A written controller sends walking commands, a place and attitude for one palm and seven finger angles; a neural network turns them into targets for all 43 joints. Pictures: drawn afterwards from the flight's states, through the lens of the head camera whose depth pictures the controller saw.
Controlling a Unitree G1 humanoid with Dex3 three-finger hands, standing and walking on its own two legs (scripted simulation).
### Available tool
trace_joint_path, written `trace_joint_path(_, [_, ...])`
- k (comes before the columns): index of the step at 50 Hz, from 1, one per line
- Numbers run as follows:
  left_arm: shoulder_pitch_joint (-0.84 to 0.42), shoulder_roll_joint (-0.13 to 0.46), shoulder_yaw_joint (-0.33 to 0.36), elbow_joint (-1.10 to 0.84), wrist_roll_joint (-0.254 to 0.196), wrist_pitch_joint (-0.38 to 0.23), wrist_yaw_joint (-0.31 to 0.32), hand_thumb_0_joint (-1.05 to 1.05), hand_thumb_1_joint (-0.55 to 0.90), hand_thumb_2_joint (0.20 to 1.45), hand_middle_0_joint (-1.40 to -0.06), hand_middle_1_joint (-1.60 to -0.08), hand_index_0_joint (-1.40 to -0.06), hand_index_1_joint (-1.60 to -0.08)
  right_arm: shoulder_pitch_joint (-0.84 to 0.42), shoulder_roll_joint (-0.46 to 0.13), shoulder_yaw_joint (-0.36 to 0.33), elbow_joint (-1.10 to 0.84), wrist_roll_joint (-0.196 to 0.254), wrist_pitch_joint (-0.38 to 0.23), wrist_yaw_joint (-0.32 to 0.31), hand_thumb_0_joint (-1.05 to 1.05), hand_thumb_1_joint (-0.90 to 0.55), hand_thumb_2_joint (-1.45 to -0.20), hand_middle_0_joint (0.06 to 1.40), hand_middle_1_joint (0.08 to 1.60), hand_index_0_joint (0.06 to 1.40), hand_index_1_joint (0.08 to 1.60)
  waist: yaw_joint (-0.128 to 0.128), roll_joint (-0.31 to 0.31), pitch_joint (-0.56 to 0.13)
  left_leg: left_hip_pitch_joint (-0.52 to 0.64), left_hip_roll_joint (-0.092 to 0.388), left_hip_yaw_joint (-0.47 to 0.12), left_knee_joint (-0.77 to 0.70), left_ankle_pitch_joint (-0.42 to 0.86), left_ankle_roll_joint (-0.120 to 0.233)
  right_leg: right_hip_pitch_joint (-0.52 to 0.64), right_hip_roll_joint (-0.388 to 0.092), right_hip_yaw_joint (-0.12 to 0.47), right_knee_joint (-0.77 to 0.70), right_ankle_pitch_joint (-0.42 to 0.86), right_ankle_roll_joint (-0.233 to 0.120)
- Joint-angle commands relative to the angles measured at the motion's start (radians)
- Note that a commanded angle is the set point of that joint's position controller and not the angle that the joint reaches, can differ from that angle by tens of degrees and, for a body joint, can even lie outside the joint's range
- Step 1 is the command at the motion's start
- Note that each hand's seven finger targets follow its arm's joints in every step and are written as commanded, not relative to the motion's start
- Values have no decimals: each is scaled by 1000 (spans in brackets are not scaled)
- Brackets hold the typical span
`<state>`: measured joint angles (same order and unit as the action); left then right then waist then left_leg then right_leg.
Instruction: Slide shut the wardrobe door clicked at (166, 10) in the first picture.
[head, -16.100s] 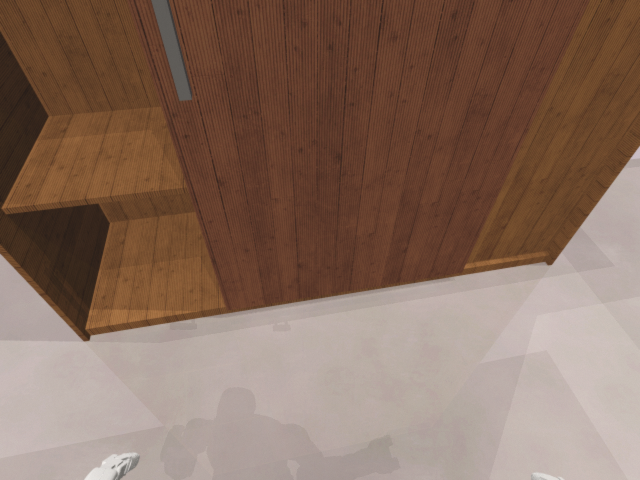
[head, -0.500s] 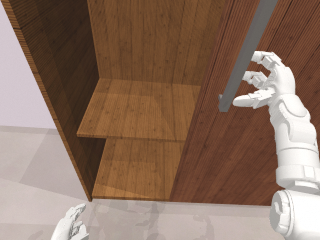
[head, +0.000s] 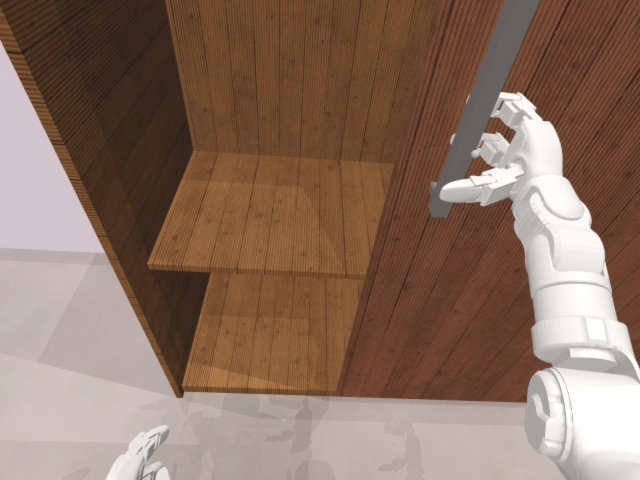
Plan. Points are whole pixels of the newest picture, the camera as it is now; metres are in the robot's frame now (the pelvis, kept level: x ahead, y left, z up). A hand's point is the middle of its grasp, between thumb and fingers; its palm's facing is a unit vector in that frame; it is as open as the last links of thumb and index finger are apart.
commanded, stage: slide the fingers in behind the handle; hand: right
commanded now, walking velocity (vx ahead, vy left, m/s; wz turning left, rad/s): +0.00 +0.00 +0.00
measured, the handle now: (475, 95) +0.49 -0.13 +0.28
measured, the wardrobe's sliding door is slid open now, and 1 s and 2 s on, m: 0.48 0.48 0.48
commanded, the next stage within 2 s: grip the handle and tug to test in 0.64 s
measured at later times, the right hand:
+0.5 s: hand (467, 153) +0.43 -0.12 +0.23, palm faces -0.03 +1.00 +0.00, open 14.1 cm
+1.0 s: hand (464, 150) +0.43 -0.11 +0.24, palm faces -0.03 +1.00 +0.00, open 12.6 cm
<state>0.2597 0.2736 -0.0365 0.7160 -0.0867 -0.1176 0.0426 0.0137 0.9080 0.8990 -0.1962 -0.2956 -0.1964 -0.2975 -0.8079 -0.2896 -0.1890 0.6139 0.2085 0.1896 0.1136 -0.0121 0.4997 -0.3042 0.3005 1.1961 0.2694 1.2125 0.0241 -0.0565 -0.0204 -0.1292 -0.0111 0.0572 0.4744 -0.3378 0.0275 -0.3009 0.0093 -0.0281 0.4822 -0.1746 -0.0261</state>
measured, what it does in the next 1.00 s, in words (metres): stands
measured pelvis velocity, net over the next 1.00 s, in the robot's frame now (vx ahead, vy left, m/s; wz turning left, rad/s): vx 0.01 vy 0.01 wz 0.01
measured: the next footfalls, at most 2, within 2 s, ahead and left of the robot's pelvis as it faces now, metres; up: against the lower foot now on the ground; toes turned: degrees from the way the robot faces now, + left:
none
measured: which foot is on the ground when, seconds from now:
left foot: down 0.00-1.00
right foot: down 0.00-1.00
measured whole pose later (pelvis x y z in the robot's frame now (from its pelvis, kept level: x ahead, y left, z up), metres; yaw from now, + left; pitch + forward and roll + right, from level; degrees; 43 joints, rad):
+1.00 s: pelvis +0.01 +0.01 +0.00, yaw +1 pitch -1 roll +0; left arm 0.25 0.28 -0.03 0.69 -0.08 -0.07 0.04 0.01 0.91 0.90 -0.20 -0.30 -0.20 -0.30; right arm -0.75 -0.28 -0.21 0.52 0.20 0.23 0.09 -0.01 0.25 -0.41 0.33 1.23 0.29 1.22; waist 0.03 -0.06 -0.03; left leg -0.10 -0.02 0.05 0.45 -0.34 0.04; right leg -0.27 0.00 -0.03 0.47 -0.18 -0.01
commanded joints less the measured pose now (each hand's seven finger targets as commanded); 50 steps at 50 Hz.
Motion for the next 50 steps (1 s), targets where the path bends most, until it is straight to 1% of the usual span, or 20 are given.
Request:
trace_joint_path(1, [-86,121,49,-149,7,-55,6,0,900,900,-200,-300,-200,-300,-520,-170,-44,-258,2,-72,-8,0,500,-300,300,1200,300,1200,9,39,-326,-150,-9,-27,-80,343,2,371,-5,75,-8,179,-28])
trace_joint_path(2, [-92,118,48,-151,6,-57,6,0,900,900,-200,-300,-200,-300,-526,-156,-34,-265,3,-70,-10,0,500,-300,300,1200,300,1200,11,39,-320,-154,-9,-29,-81,346,-1,371,-5,71,-6,179,-28])
trace_joint_path(5, [-83,121,45,-141,13,-42,8,0,900,900,-200,-300,-200,-300,-476,-224,-98,-208,-4,-58,-33,0,500,-300,300,1200,300,1200,-7,94,-282,-116,-8,-29,-88,341,-1,309,-7,62,-18,164,-29])
trace_joint_path(8, [-95,112,46,-164,11,-40,4,0,900,900,-200,-300,-200,-300,-480,-187,-72,-254,-16,-55,-45,0,500,-300,300,1200,300,1200,-7,67,-294,-118,-9,-31,-83,354,-5,322,-7,54,-21,173,-29])
trace_joint_path(11, [-86,118,47,-166,13,-29,5,0,900,900,-200,-300,-200,-300,-455,-239,-113,-242,-22,-51,-49,0,500,-300,300,1200,300,1200,-9,98,-288,-95,-10,-35,-90,363,-6,301,-9,50,-24,170,-31])
trace_joint_path(12, [-92,115,47,-169,12,-29,6,0,900,900,-200,-300,-200,-300,-465,-212,-90,-248,-20,-48,-45,0,500,-300,300,1200,300,1200,-4,95,-281,-97,-9,-40,-91,386,-8,306,-7,42,-21,181,-35])
trace_joint_path(13, [-90,118,50,-173,13,-29,8,0,900,900,-200,-300,-200,-300,-462,-247,-121,-264,-19,-48,-43,0,500,-300,300,1200,300,1200,-9,92,-302,-83,-8,-41,-89,397,-8,309,-7,42,-19,187,-34])
trace_joint_path(18, [-98,111,53,-183,7,-28,5,0,900,900,-200,-300,-200,-300,-471,-156,-37,-327,-11,-47,-17,0,500,-300,300,1200,300,1200,10,40,-315,-105,-12,-37,-89,417,-6,361,-6,43,-8,217,-34])
trace_joint_path(19, [-99,113,53,-181,5,-28,7,0,900,900,-200,-300,-200,-300,-451,-173,-55,-315,-7,-39,-15,0,500,-300,300,1200,300,1200,8,48,-307,-110,-12,-38,-92,411,-6,359,-7,44,-7,212,-35])
trace_joint_path(22, [-106,111,53,-178,4,-29,6,0,900,900,-200,-300,-200,-300,-471,-121,-6,-347,1,-34,-8,0,500,-300,300,1200,300,1200,19,50,-303,-123,-15,-34,-93,407,-6,372,-5,49,-7,210,-35])
trace_joint_path(26, [-103,116,52,-159,4,-24,10,0,900,900,-200,-300,-200,-300,-483,-146,-28,-305,5,-19,-23,0,500,-300,300,1200,300,1200,21,86,-270,-132,-14,-38,-104,380,-10,336,-1,48,-9,171,-37])
trace_joint_path(28, [-105,111,51,-161,4,-24,10,0,900,900,-200,-300,-200,-300,-500,-119,-2,-311,0,-20,-25,0,500,-300,300,1200,300,1200,25,70,-274,-139,-13,-40,-102,376,-10,342,2,48,-8,170,-38])
trace_joint_path(30, [-99,117,50,-151,9,-19,11,0,900,900,-200,-300,-200,-300,-487,-173,-42,-290,-6,-26,-32,0,500,-300,300,1200,300,1200,13,86,-289,-106,-9,-40,-100,389,-7,329,2,47,-9,183,-37])
trace_joint_path(32, [-107,111,50,-161,10,-21,8,0,900,900,-200,-300,-200,-300,-496,-166,-51,-311,-3,-31,-35,0,500,-300,300,1200,300,1200,9,53,-323,-104,-9,-42,-90,416,-8,352,4,47,-6,205,-35])
trace_joint_path(34, [-110,110,48,-163,10,-17,8,0,900,900,-200,-300,-200,-300,-485,-172,-58,-294,-2,-30,-34,0,500,-300,300,1200,300,1200,4,66,-318,-92,-8,-41,-86,431,-8,341,5,44,-8,213,-35])
trace_joint_path(36, [-108,115,46,-168,12,-11,7,0,900,900,-200,-300,-200,-300,-454,-223,-104,-277,-4,-33,-38,0,500,-300,300,1200,300,1200,-7,107,-308,-60,-4,-49,-92,462,-14,302,8,37,-9,207,-40])
trace_joint_path(37, [-112,112,45,-173,11,-9,7,0,900,900,-200,-300,-200,-300,-451,-210,-89,-284,-7,-34,-33,0,500,-300,300,1200,300,1200,-6,108,-308,-53,-3,-47,-86,478,-14,302,9,34,-10,215,-40])
trace_joint_path(46, [-124,111,49,-190,3,-7,5,0,900,900,-200,-300,-200,-300,-427,-164,-45,-337,4,-31,-1,0,80,-480,345,1260,345,1260,0,70,-300,-70,-5,-43,-87,482,-11,321,11,35,0,221,-41])
trace_joint_path(47, [-129,107,49,-189,2,-10,4,0,900,900,-200,-300,-200,-300,-442,-136,-18,-352,5,-30,0,0,33,-500,350,1267,350,1267,7,58,-303,-84,-7,-41,-86,469,-11,338,10,37,-2,220,-41])
trace_joint_path(50, [-120,112,50,-178,5,-7,4,0,900,900,-200,-300,-200,-300,-419,-157,-39,-334,7,-24,-9,0,-107,-560,365,1287,365,1287,2,102,-289,-78,-8,-38,-92,459,-11,324,7,39,-1,216,-43])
